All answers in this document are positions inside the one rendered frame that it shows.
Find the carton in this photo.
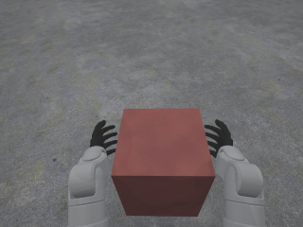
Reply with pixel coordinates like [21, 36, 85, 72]
[111, 108, 216, 217]

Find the robot left hand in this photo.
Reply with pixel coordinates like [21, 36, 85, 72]
[90, 120, 117, 156]

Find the robot right hand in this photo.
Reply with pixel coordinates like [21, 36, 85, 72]
[204, 119, 233, 158]

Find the right robot forearm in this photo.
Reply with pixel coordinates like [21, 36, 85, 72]
[215, 146, 267, 227]

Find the left robot forearm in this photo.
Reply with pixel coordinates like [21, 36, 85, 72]
[66, 146, 111, 227]

